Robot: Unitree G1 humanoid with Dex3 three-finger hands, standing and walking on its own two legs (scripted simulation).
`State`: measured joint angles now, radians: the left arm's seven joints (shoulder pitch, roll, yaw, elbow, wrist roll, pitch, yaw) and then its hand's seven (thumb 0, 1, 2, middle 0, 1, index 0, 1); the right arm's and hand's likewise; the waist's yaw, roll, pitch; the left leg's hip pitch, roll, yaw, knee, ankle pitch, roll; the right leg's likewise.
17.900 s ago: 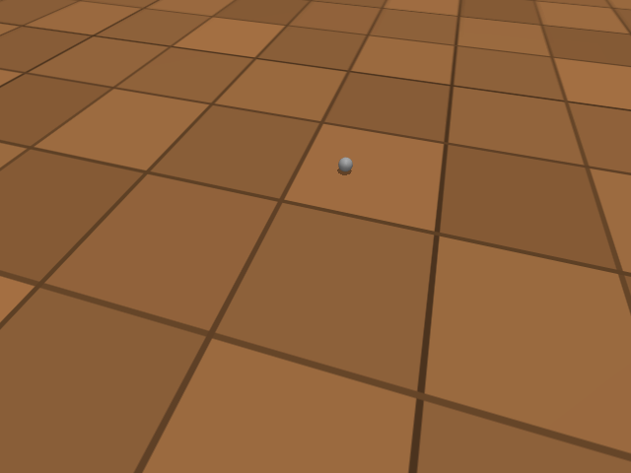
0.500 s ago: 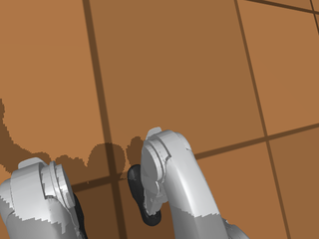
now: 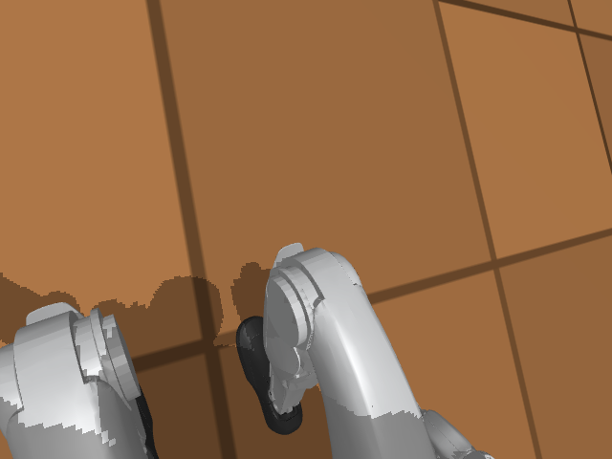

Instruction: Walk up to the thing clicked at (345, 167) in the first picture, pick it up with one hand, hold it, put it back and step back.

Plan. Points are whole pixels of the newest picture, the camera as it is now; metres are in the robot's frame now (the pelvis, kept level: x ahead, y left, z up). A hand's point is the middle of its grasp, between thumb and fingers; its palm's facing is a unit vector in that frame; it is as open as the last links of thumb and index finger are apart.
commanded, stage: close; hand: left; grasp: from above
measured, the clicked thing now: out of the picture +0.43 +0.35 -0.27
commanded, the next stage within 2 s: settle in 1.48 s
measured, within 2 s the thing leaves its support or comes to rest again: leaves its support in 1.94 s
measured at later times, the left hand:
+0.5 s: hand out of the picture +0.42 +0.35 -0.24, palm faces -0.43 -0.18 -0.88, open 11.4 cm
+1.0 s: hand out of the picture +0.43 +0.35 -0.24, palm faces -0.41 -0.18 -0.89, open 10.1 cm
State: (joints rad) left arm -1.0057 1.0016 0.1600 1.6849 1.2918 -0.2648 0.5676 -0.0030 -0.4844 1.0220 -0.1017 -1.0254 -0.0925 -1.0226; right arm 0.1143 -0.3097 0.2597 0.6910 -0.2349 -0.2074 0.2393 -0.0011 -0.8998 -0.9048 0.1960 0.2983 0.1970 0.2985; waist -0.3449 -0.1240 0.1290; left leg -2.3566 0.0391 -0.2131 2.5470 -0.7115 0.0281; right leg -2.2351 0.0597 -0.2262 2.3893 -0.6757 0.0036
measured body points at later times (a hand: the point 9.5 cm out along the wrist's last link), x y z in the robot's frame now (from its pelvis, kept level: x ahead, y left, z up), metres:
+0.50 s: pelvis +0.00 +0.00 +0.00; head +0.26 +0.13 +0.33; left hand +0.44 +0.36 -0.19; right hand +0.05 -0.25 -0.06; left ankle +0.07 +0.12 -0.27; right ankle +0.11 -0.10 -0.27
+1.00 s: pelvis +0.00 +0.00 +0.00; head +0.26 +0.14 +0.33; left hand +0.44 +0.36 -0.19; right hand +0.06 -0.25 -0.06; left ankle +0.07 +0.12 -0.27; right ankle +0.11 -0.10 -0.27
